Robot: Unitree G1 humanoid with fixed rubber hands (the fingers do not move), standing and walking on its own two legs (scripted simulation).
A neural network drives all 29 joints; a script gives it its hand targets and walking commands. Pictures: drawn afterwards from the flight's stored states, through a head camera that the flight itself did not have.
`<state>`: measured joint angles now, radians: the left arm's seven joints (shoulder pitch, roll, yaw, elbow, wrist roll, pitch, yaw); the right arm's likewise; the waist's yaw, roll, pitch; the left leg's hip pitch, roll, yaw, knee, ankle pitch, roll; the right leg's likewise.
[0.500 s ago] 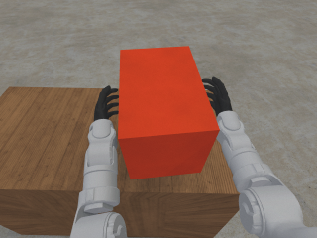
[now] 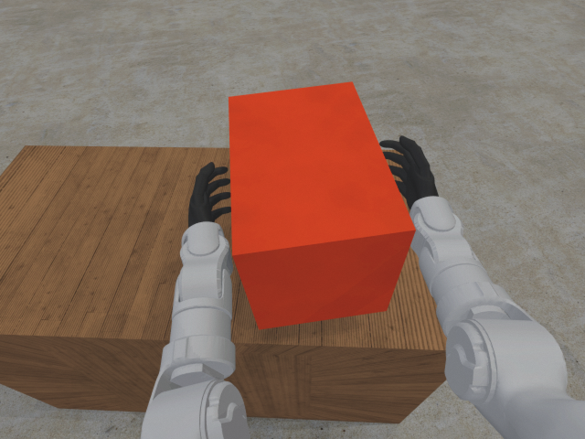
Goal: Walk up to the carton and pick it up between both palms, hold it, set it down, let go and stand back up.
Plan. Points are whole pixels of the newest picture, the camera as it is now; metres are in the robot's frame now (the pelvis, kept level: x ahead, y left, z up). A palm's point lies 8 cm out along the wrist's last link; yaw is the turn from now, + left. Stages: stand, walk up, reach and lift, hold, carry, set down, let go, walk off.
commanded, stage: set down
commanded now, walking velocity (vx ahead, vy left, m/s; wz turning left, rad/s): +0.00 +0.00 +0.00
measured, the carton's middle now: (306, 202) +0.46 +0.05 +0.04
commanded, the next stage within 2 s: none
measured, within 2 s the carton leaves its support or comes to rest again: rests again in 1.66 s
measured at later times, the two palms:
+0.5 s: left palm (216, 229) +0.38 +0.18 +0.06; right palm (414, 192) +0.45 -0.12 +0.08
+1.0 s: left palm (223, 232) +0.38 +0.17 +0.04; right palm (411, 191) +0.47 -0.12 +0.06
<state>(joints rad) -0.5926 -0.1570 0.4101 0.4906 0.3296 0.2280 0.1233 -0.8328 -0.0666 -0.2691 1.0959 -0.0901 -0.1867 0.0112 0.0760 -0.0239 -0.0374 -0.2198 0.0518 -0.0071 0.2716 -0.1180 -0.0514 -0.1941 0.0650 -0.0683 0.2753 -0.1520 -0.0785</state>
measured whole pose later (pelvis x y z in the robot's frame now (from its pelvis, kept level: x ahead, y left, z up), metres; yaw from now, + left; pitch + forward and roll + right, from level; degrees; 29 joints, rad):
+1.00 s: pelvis +0.00 -0.01 -0.01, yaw -2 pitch +18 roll +0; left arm -0.67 -0.22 0.53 0.66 0.31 0.04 0.19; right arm -1.00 -0.15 -0.37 1.30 -0.21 -0.27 0.09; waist 0.16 0.01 -0.15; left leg -0.50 0.07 0.02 0.29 -0.10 -0.06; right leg -0.49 0.08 -0.05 0.30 -0.13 -0.09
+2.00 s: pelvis +0.00 -0.01 -0.01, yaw -2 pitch +17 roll +1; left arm -0.67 -0.26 0.57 0.64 0.37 -0.03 0.17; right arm -0.94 -0.12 -0.53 1.25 -0.33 -0.33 0.13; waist 0.16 -0.01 -0.11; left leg -0.49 0.06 0.03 0.30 -0.10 -0.03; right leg -0.50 0.07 -0.04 0.34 -0.14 -0.09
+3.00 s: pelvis +0.00 -0.01 -0.01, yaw -2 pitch +17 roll +1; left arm -0.64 -0.27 0.57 0.61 0.41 -0.07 0.15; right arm -0.90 -0.09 -0.54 1.20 -0.33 -0.33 0.15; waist 0.14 -0.03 -0.09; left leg -0.49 0.07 0.04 0.31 -0.11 -0.03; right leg -0.49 0.08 -0.05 0.35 -0.16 -0.10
